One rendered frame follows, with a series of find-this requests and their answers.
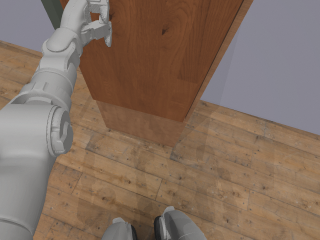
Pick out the handle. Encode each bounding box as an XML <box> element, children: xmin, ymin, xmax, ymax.
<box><xmin>41</xmin><ymin>0</ymin><xmax>64</xmax><ymax>30</ymax></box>

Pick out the left robot forearm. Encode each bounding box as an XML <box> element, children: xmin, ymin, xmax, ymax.
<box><xmin>0</xmin><ymin>27</ymin><xmax>83</xmax><ymax>113</ymax></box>

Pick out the robot left thigh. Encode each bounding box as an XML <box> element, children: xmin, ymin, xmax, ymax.
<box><xmin>101</xmin><ymin>221</ymin><xmax>133</xmax><ymax>240</ymax></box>

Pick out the left robot hand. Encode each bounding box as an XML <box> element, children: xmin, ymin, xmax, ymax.
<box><xmin>60</xmin><ymin>0</ymin><xmax>113</xmax><ymax>48</ymax></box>

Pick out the right robot shin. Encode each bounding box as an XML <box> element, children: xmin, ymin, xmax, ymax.
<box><xmin>160</xmin><ymin>206</ymin><xmax>175</xmax><ymax>240</ymax></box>

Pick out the cupboard door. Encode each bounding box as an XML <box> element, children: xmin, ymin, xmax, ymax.
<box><xmin>60</xmin><ymin>0</ymin><xmax>243</xmax><ymax>122</ymax></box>

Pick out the left robot upper arm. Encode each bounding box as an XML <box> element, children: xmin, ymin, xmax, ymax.
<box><xmin>0</xmin><ymin>104</ymin><xmax>74</xmax><ymax>240</ymax></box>

